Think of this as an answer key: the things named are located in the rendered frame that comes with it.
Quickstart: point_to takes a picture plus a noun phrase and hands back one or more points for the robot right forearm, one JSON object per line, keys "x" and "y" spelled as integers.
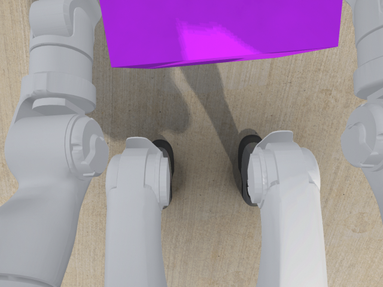
{"x": 367, "y": 19}

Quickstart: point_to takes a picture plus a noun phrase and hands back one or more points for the carton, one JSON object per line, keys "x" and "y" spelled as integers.
{"x": 151, "y": 34}

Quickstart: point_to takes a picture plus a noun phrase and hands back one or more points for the left robot thigh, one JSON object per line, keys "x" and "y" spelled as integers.
{"x": 133, "y": 247}

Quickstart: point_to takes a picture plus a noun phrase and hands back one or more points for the robot left forearm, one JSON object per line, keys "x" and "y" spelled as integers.
{"x": 61, "y": 44}

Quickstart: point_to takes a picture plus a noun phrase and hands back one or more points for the right robot upper arm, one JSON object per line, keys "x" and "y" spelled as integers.
{"x": 362, "y": 144}

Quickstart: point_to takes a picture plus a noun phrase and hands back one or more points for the robot right foot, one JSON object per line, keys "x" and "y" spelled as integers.
{"x": 246, "y": 147}

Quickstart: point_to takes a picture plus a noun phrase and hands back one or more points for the left robot upper arm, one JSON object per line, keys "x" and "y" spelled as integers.
{"x": 54, "y": 159}

